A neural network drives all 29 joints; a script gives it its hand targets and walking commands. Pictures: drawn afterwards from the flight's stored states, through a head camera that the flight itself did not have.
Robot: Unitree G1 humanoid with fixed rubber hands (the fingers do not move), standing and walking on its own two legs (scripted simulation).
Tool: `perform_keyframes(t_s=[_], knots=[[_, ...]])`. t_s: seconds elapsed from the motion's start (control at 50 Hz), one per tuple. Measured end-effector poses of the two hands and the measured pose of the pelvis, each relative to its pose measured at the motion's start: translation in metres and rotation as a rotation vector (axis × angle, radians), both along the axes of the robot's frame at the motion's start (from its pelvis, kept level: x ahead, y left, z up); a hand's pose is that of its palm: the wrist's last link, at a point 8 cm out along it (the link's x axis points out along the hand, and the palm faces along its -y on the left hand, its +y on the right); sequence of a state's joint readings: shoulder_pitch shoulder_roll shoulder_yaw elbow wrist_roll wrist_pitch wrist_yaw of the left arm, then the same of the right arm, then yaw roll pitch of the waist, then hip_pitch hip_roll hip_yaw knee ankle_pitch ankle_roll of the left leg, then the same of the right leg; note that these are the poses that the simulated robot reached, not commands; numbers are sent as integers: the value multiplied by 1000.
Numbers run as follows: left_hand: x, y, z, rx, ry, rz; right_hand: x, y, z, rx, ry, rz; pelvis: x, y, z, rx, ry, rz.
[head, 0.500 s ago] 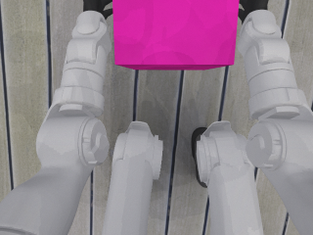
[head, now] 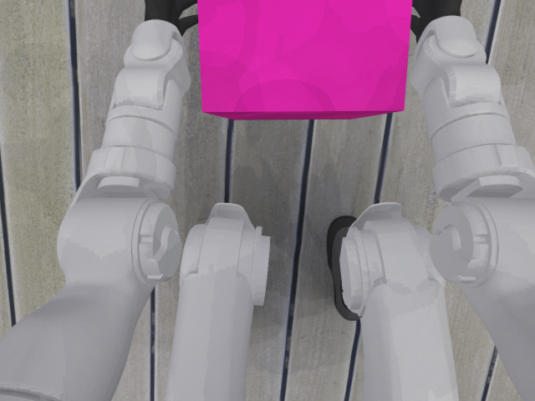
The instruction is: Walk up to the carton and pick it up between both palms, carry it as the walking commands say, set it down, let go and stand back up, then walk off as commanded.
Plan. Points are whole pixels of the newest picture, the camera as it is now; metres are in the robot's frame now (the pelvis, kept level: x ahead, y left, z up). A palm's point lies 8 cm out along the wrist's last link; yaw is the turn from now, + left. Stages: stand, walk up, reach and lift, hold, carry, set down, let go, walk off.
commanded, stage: set down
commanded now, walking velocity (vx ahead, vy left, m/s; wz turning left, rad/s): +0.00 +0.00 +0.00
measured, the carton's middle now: (296, 40) +0.53 +0.00 -0.24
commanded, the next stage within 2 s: none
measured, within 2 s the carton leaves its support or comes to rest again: neither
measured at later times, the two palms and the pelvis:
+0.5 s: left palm (165, 24) +0.53 +0.15 -0.17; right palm (437, 20) +0.53 -0.16 -0.17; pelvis -0.01 +0.00 -0.01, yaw +0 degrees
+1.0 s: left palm (144, 25) +0.53 +0.18 -0.17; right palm (450, 23) +0.53 -0.17 -0.17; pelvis -0.01 +0.00 +0.00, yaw +1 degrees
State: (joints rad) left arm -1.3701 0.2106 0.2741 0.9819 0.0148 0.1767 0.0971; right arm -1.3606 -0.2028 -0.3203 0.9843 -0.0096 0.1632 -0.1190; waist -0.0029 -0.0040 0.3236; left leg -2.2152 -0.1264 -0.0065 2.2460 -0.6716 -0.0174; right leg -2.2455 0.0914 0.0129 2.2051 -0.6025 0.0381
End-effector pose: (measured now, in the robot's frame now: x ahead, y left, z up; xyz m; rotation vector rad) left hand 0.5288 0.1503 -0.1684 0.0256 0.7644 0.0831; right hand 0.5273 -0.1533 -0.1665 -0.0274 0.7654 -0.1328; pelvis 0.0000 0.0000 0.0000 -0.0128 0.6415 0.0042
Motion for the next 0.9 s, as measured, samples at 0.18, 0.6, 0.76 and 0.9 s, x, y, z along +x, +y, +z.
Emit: perform_keyframes(t_s=[0.18,0.6,0.76,0.9], knots=[[0,0,-1,-6,-5,-11,0,-1,-1,8,-1,9,-3,0,-3,1,-21,2],[0,2,-2,-7,-17,-35,0,-3,-2,13,-4,33,-9,-2,-8,1,-57,4],[0,2,-2,3,-34,-40,0,-3,-3,10,-23,32,-12,-3,-7,1,-71,4],[0,12,-7,28,-29,-5,-1,-10,-7,-8,-20,12,-13,-3,-1,5,-51,5]])
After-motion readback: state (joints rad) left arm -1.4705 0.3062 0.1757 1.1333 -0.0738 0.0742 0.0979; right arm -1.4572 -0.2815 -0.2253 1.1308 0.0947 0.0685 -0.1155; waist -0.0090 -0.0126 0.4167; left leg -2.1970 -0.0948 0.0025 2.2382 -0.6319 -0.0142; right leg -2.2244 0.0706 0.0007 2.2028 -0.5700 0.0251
